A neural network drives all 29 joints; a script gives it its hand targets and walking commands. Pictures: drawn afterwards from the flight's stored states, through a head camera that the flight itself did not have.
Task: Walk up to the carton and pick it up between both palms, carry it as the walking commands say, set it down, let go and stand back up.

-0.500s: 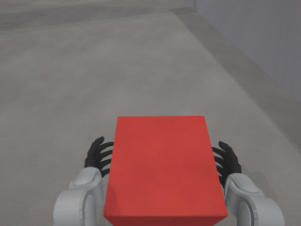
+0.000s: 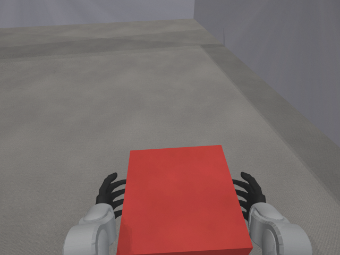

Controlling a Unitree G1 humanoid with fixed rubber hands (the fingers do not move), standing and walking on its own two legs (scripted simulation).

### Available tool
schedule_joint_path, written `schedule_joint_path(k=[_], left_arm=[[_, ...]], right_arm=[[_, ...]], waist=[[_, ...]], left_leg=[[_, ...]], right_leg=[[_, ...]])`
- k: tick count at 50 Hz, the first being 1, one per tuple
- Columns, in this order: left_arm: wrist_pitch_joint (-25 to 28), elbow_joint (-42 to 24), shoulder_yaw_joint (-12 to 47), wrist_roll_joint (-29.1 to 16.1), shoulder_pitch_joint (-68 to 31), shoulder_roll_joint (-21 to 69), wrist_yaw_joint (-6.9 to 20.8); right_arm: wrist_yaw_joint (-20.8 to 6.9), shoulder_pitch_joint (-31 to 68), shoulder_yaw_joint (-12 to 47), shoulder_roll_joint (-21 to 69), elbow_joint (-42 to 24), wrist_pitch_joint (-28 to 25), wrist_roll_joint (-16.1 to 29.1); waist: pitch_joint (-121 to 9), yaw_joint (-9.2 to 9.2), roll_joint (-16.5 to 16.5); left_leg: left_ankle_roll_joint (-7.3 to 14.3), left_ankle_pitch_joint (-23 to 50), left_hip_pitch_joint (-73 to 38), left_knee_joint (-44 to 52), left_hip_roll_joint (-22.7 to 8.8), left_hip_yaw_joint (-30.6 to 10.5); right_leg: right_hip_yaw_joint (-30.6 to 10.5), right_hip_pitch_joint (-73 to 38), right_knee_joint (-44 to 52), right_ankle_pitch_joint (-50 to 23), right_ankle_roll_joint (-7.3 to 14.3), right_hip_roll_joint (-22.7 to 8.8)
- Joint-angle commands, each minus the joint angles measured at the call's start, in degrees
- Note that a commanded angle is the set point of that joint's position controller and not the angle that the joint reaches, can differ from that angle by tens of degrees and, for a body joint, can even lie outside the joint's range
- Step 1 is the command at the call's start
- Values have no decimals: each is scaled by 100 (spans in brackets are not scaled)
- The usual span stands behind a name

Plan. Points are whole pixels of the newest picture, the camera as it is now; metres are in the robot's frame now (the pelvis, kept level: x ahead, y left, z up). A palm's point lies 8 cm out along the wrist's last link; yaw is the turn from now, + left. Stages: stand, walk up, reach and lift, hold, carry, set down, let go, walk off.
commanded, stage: carry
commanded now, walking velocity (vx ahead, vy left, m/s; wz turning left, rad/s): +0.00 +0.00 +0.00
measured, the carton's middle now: (180, 217) +0.23 +0.01 +0.01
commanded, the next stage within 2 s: none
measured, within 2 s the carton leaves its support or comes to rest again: neither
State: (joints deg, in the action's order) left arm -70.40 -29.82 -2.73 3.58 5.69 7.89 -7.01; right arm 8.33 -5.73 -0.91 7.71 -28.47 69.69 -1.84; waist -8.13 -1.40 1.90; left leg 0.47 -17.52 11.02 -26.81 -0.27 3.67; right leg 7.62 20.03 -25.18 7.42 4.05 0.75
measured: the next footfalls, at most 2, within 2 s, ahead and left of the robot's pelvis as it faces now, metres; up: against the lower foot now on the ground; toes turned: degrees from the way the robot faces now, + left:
none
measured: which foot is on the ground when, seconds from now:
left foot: down 0.00-1.00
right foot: down 0.00-1.00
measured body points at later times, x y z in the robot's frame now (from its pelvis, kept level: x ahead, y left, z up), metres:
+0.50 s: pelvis -0.07 +0.02 -0.01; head -0.10 +0.02 +0.44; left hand +0.17 +0.17 +0.08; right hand +0.16 -0.13 +0.08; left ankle -0.04 +0.11 -0.74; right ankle +0.06 -0.07 -0.73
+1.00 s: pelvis -0.06 +0.03 -0.01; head -0.09 +0.03 +0.44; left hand +0.18 +0.19 +0.08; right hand +0.18 -0.12 +0.07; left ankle -0.04 +0.12 -0.74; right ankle +0.06 -0.07 -0.73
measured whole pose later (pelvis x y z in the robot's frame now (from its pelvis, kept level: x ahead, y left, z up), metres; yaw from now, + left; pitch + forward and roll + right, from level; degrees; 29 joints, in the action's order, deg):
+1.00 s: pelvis -0.06 +0.03 -0.01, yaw +1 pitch +2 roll +1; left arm -68.1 -26.7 -3.6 2.1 1.0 7.4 -7.4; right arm 8.2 -2.6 -2.1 7.5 -27.8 68.1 -2.7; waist -6.8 0.5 0.0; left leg 3.2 -15.3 19.2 -32.7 -0.2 8.3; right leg 7.2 26.9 -29.3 9.0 1.5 -3.0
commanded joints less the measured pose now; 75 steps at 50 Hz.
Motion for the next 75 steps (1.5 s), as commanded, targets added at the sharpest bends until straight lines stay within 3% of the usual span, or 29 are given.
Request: schedule_joint_path(k=[1,4,6,10,13,16,21,24,27,31,37,42,47,51,56,62,67,71,75], left_arm=[[224,-529,3799,-1786,-3015,4148,728],[239,-157,3498,-1698,-2520,4075,720],[253,-69,3402,-1633,-2325,4116,706],[324,-334,3531,-1610,-2478,4266,686],[328,-444,3615,-1558,-2622,4220,645],[308,-432,3642,-1537,-2759,4167,639],[314,-262,3598,-1592,-2617,4263,660],[292,-100,3518,-1578,-2476,4171,644],[285,-186,3502,-1630,-2695,4122,649],[298,-226,3477,-1685,-2846,4126,661],[286,-227,3488,-1716,-2726,4061,611],[334,-298,3517,-1661,-2711,4160,606],[335,-275,3413,-1578,-2726,4039,581],[303,-136,3321,-1540,-2688,3924,566],[302,-109,3365,-1561,-2656,3914,553],[382,-341,3548,-1639,-2785,4095,582],[428,-394,3545,-1648,-2607,4108,594],[416,-345,3475,-1552,-2347,4008,562],[426,-353,3445,-1496,-2382,3935,545]], right_arm=[[-659,2544,3132,4011,-513,-192,1186],[-633,2522,3249,3939,-500,-155,1228],[-646,2606,3335,4016,-566,-150,1330],[-752,2625,3384,4230,-582,-213,1463],[-826,2485,3308,4222,-405,-220,1469],[-849,2602,3281,4134,-397,-226,1440],[-772,2680,3297,4111,-489,-258,1383],[-722,2437,3150,3950,-341,-226,1256],[-684,2584,3123,3913,-424,-223,1257],[-636,2815,3171,3965,-559,-224,1255],[-578,2543,3055,3966,-372,-214,1204],[-628,2651,3085,4049,-422,-269,1273],[-638,2708,3115,3941,-441,-253,1288],[-589,2772,3145,3866,-413,-209,1257],[-551,2562,3047,3877,-222,-207,1190],[-586,2650,3091,4027,-377,-319,1259],[-608,2551,3181,4046,-462,-370,1330],[-616,2394,3183,3937,-458,-370,1382],[-632,2395,3158,3876,-412,-371,1382]], waist=[[111,214,197],[-278,239,725],[-602,223,610],[-929,191,-94],[-713,179,-351],[-277,172,-320],[-466,161,-372],[-537,124,-383],[-221,102,-336],[-50,126,75],[-608,175,26],[-711,154,-425],[-398,133,-260],[-245,156,72],[-488,189,-51],[-728,210,-125],[-1019,247,-71],[-1162,239,-278],[-1069,242,-346]], left_leg=[[243,-831,984,400,-402,-384],[301,-696,665,-59,-146,-230],[329,-535,542,-145,-160,-203],[388,-380,756,60,-262,-242],[378,-1094,1212,268,-289,-343],[361,-1725,1647,445,-325,-454],[438,-1082,1488,629,-595,-517],[476,-1769,1933,772,-658,-544],[473,-2316,2383,955,-750,-617],[471,-1643,1759,499,-509,-274],[464,-1254,1113,117,-359,-110],[507,-1590,1313,606,-658,-381],[472,-1875,1748,750,-726,-365],[456,-1347,1454,471,-632,-260],[418,-820,1016,297,-573,-174],[379,-245,717,278,-595,-158],[330,872,346,57,-658,-84],[320,2103,70,-142,-757,-62],[328,2648,-36,-220,-813,-36]], right_leg=[[-1460,-293,970,1847,-357,-886],[-1544,-189,1372,2624,-425,-995],[-1441,-386,1277,2332,-414,-991],[-1129,-846,682,1494,-353,-830],[-1085,-718,524,1881,-328,-772],[-1084,-351,526,2382,-324,-781],[-453,-698,-132,874,-371,-503],[-329,-990,-536,1103,-393,-410],[-311,-877,-631,1386,-361,-439],[-568,-248,114,1508,-346,-635],[-878,-176,476,1751,-352,-837],[-511,-469,-104,1138,-339,-599],[-443,-504,-181,1168,-306,-594],[-761,-162,206,1394,-284,-798],[-966,-143,327,1168,-268,-922],[-883,-332,70,344,-240,-908],[-746,-564,-374,-1046,-183,-923],[-629,-607,-756,-1547,-127,-898],[-537,-518,-935,-1536,-116,-847]])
